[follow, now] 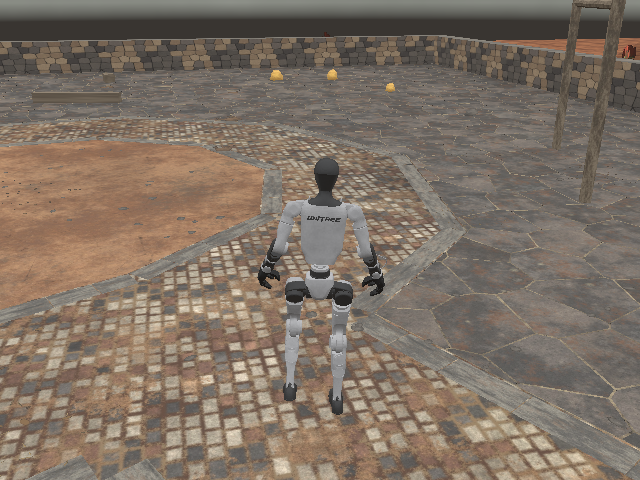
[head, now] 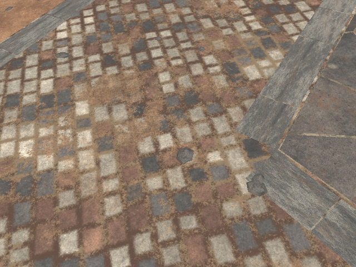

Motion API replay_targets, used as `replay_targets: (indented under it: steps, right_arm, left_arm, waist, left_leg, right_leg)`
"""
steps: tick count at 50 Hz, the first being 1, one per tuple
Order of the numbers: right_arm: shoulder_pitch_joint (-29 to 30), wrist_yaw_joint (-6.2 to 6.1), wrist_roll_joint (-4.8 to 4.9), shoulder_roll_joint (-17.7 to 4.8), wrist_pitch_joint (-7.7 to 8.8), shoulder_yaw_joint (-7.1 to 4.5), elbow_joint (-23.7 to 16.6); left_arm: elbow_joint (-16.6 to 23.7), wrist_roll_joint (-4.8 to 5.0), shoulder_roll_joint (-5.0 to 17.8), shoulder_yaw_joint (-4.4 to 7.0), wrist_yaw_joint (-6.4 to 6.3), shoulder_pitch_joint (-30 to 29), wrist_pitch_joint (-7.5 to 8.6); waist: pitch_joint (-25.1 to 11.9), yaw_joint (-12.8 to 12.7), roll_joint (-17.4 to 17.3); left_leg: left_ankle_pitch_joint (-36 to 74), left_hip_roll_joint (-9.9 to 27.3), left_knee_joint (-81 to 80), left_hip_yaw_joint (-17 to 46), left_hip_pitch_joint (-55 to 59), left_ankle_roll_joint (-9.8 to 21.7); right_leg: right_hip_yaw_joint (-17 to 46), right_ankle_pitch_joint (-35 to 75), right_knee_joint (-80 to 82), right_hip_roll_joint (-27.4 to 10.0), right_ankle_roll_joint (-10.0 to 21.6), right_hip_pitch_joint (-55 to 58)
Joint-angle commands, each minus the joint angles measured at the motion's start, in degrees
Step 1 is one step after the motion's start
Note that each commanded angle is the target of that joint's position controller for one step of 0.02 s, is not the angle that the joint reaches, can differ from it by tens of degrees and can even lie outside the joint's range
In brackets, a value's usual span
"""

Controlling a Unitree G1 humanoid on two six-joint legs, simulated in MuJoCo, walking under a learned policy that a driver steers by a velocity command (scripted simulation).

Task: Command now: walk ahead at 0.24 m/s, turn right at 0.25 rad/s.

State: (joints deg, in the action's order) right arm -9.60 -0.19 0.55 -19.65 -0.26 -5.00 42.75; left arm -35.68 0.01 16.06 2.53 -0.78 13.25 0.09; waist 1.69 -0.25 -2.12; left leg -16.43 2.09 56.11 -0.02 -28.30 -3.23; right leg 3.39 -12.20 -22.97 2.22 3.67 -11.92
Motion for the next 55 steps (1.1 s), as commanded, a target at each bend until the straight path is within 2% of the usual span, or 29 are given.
replay_targets:
  steps: [1,5,10,12,14,15,16,17,18,19,21,25,29,32,35,37,38,39,40,41,42,43,44,45,46,48,50,52,55]
  right_arm:
    - [6.2,0.59,0.06,-4.0,2.54,-0.47,-5.2]
    - [6.5,1.31,0.38,-3.3,3.95,0.1,-5.0]
    - [7.3,2.08,0.98,-3.1,5.31,0.79,-5.8]
    - [4.5,2.28,1.02,-3.1,5.87,0.88,-5.1]
    - [-3.0,1.77,0.87,-4.3,6.05,0.25,-2.7]
    - [-10.2,1.15,0.52,-7.1,6.21,-0.5,-1.6]
    - [-15.0,1.14,-0.17,-14.1,5.9,-2.17,-0.8]
    - [-16.4,1.66,0.0,-11.2,6.0,-1.57,-0.5]
    - [-13.6,1.61,0.06,-8.1,6.06,-0.42,-0.9]
    - [-11.3,1.53,-0.34,-6.3,6.01,0.16,-1.7]
    - [-8.5,1.3,-0.89,-4.5,5.79,0.98,-2.3]
    - [-8.8,0.85,-0.35,-5.0,5.89,1.05,-1.9]
    - [-11.3,0.18,0.06,-6.2,5.23,0.93,-0.1]
    - [-14.7,-0.04,0.48,-6.9,4.74,0.79,1.7]
    - [-15.6,-0.21,0.84,-7.5,3.93,0.46,2.9]
    - [-15.0,-0.51,0.73,-8.7,3.39,0.01,3.0]
    - [-14.1,-0.66,0.62,-9.1,2.96,-0.07,2.9]
    - [-13.8,-0.89,0.26,-8.3,2.67,0.38,2.5]
    - [-14.9,-1.07,-1.59,-4.7,2.87,1.81,0.8]
    - [-23.7,-0.31,-0.36,2.3,3.96,3.75,0.5]
    - [-17.2,0.13,1.33,-5.1,4.87,2.17,1.0]
    - [-11.0,0.38,2.63,-7.0,5.32,1.37,-1.0]
    - [-8.4,0.15,2.2,-6.0,5.51,1.62,-1.5]
    - [-7.6,0.1,1.32,-5.4,5.23,1.35,-1.4]
    - [-9.6,0.2,1.34,-4.6,4.5,1.26,-0.9]
    - [-11.7,0.04,1.42,-2.3,3.02,1.54,0.0]
    - [-9.4,-0.29,1.06,-1.5,2.11,1.59,-1.0]
    - [-6.6,-0.28,0.75,-1.4,2.21,1.56,-2.1]
    - [-1.7,0.88,0.71,-0.4,3.11,1.97,-3.4]
  left_arm:
    - [1.8,-0.18,10.1,2.76,-0.4,1.7,1.7]
    - [0.3,0.34,11.6,3.09,0.23,2.9,2.42]
    - [-1.4,1.02,11.9,3.04,1.19,4.5,2.52]
    - [-1.8,1.18,11.4,2.79,1.46,4.1,2.29]
    - [-2.2,0.67,8.8,1.88,1.56,4.1,2.19]
    - [-1.5,0.06,5.7,0.8,1.55,2.8,2.48]
    - [1.3,0.26,2.9,-0.02,1.18,3.9,3.63]
    - [1.7,1.16,7.9,1.18,0.78,2.0,4.37]
    - [1.5,2.08,10.0,1.99,0.99,1.3,4.72]
    - [0.9,1.97,9.4,1.84,1.18,0.8,4.81]
    - [0.8,0.79,8.0,1.85,1.56,-0.6,4.95]
    - [1.0,0.26,5.2,1.2,1.84,-2.2,4.37]
    - [2.7,0.41,2.4,-0.03,2.38,-9.5,5.1]
    - [3.9,0.97,2.3,-0.23,3.39,-14.6,5.62]
    - [4.8,1.12,3.6,0.2,4.26,-16.5,5.92]
    - [4.1,0.86,5.7,1.11,4.22,-13.1,5.84]
    - [2.6,0.76,7.5,2.13,3.81,-7.1,5.66]
    - [0.2,0.75,9.8,3.34,3.12,1.6,5.37]
    - [-1.6,0.18,14.1,4.31,2.26,11.8,4.77]
    - [-2.3,-0.11,15.9,4.39,2.83,11.8,4.96]
    - [-1.8,0.4,9.5,3.07,2.58,10.4,4.94]
    - [-1.8,0.42,7.8,2.44,2.22,6.7,4.94]
    - [-2.0,0.09,7.2,2.2,2.18,3.5,5.06]
    - [-2.2,-0.31,5.9,1.96,2.28,1.2,5.29]
    - [-2.4,-0.89,5.2,1.83,2.27,-0.1,5.75]
    - [-3.6,-0.59,4.7,2.04,2.31,-1.2,6.79]
    - [-5.0,-0.57,5.7,2.43,2.2,-1.6,7.44]
    - [-6.1,-0.83,6.5,2.69,1.85,-1.0,7.51]
    - [-6.8,-0.68,7.5,2.8,1.32,-1.0,7.11]
  waist:
    - [-0.8,-2.7,10.8]
    - [0.9,-3.6,9.5]
    - [1.9,-4.0,8.3]
    - [1.2,-1.8,7.6]
    - [-1.5,2.0,6.7]
    - [-5.1,5.3,2.0]
    - [-8.6,5.2,-13.4]
    - [-7.0,6.7,-11.1]
    - [-2.3,5.2,-7.6]
    - [-0.8,4.3,-5.6]
    - [1.1,2.8,-3.4]
    - [1.2,2.0,-2.7]
    - [2.4,4.3,-2.3]
    - [3.9,5.8,-2.0]
    - [4.0,4.6,-2.4]
    - [0.7,1.7,-3.7]
    - [-3.6,-1.9,-4.0]
    - [-9.6,-6.3,-3.5]
    - [-19.1,-8.9,4.6]
    - [-26.8,-3.2,19.6]
    - [-21.1,-6.5,12.0]
    - [-11.8,-6.0,9.3]
    - [-7.4,-4.1,4.0]
    - [-4.3,-2.3,3.8]
    - [-4.0,-0.4,5.9]
    - [-2.7,1.1,6.2]
    - [0.3,1.4,5.7]
    - [1.5,0.8,5.1]
    - [2.3,-1.0,4.4]
  left_leg:
    - [3.4,1.3,-9.8,1.7,-7.5,0.6]
    - [4.2,1.1,-18.0,1.2,-4.0,1.2]
    - [3.3,0.4,-23.5,0.1,1.2,3.3]
    - [5.9,-0.4,-27.3,-1.0,7.6,4.6]
    - [5.7,-0.9,-29.1,-1.0,19.8,5.8]
    - [2.4,5.4,-31.8,7.1,29.0,8.4]
    - [-9.6,17.0,-39.0,29.0,39.7,16.4]
    - [-20.1,20.5,-43.8,40.3,39.4,20.2]
    - [-21.4,19.4,-43.9,35.9,36.9,18.8]
    - [-17.4,16.6,-44.0,30.3,34.7,17.3]
    - [-5.2,13.1,-45.6,22.4,29.7,15.8]
    - [13.1,10.0,-48.2,12.6,25.9,15.9]
    - [20.4,7.4,-48.5,5.5,23.6,14.2]
    - [19.7,9.1,-48.5,5.5,25.1,14.2]
    - [25.4,11.8,-45.7,5.8,31.0,13.2]
    - [40.5,12.1,-39.8,5.2,34.1,12.0]
    - [50.1,10.9,-32.3,3.7,33.8,11.1]
    - [50.8,8.5,-21.2,2.0,28.7,9.5]
    - [29.6,4.8,-2.3,0.3,15.4,7.8]
    - [-16.3,-5.9,15.2,4.8,-5.1,5.1]
    - [-16.0,-2.8,19.6,9.8,-11.0,5.6]
    - [-10.6,-0.3,18.8,7.9,-13.3,5.9]
    - [-5.8,2.3,16.2,6.7,-11.4,5.6]
    - [-2.8,3.8,13.4,6.5,-9.7,5.0]
    - [-0.5,5.2,12.4,7.1,-6.2,4.5]
    - [0.6,5.8,10.9,6.7,-4.0,3.4]
    - [3.5,6.1,8.0,7.2,-6.9,2.4]
    - [9.7,5.9,2.8,7.7,-9.8,1.9]
    - [19.6,5.0,-9.1,4.4,-8.1,2.3]
  right_leg:
    - [16.5,-12.7,13.3,-14.4,8.6,8.7]
    - [16.1,-12.6,13.6,-15.0,9.3,6.2]
    - [16.5,-13.0,12.1,-15.4,9.5,3.4]
    - [15.5,-11.5,9.8,-14.6,8.4,1.2]
    - [12.7,-7.4,3.3,-11.6,6.0,-3.8]
    - [7.9,-4.7,-9.1,-7.3,2.9,-9.4]
    - [-1.3,-13.2,-28.6,0.4,-1.6,-24.4]
    - [1.9,-21.1,-39.6,0.0,-3.0,-32.7]
    - [3.3,-16.6,-43.7,-3.2,-2.2,-36.6]
    - [2.2,-11.9,-44.0,-5.0,-1.9,-36.7]
    - [1.5,-4.8,-40.0,-7.6,-2.2,-34.6]
    - [-1.3,3.0,-32.4,-7.8,-4.9,-31.7]
    - [-3.5,13.9,-16.7,-6.2,-5.5,-26.2]
    - [-4.1,17.7,-10.0,-4.9,-4.7,-23.6]
    - [-3.2,14.4,-6.3,-4.2,-2.3,-23.5]
    - [-4.5,9.8,-5.9,-2.1,-0.2,-17.4]
    - [-6.0,9.2,-5.1,-0.5,1.4,-9.0]
    - [-5.6,11.2,-5.0,-1.3,3.4,4.8]
    - [8.1,12.6,-8.4,-13.6,7.0,23.6]
    - [36.7,-2.9,-0.8,-25.7,16.0,38.6]
    - [36.1,-9.5,4.0,-23.8,13.1,34.0]
    - [26.2,-6.2,5.5,-22.1,10.8,25.5]
    - [20.1,0.5,7.2,-20.0,9.7,17.5]
    - [15.2,5.0,9.0,-17.9,9.2,11.8]
    - [11.7,6.8,11.0,-16.8,8.8,7.9]
    - [6.9,9.1,14.3,-16.2,9.4,3.5]
    - [2.6,11.5,16.5,-16.3,9.3,1.1]
    - [-1.4,14.1,17.1,-15.5,8.8,2.3]
    - [-7.9,16.4,17.3,-13.4,6.9,3.7]
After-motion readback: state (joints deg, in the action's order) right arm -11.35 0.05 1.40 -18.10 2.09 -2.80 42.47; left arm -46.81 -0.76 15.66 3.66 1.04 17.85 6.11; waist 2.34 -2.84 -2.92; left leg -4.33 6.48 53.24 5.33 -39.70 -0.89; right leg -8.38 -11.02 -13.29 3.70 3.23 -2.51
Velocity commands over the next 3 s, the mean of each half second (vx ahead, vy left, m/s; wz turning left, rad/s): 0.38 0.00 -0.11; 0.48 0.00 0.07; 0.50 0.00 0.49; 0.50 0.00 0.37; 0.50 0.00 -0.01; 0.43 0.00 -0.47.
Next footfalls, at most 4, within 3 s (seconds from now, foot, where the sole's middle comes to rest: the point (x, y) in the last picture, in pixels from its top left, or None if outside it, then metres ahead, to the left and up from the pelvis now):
0.30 left None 0.17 0.15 -0.78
0.78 right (225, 260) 0.51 -0.08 -0.78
1.32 left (157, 194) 0.79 0.18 -0.78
1.82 right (178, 133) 1.12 0.09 -0.78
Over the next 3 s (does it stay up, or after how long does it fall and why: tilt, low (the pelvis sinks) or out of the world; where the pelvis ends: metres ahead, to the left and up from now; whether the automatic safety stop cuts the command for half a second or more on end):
stays up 1.47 0.39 -0.02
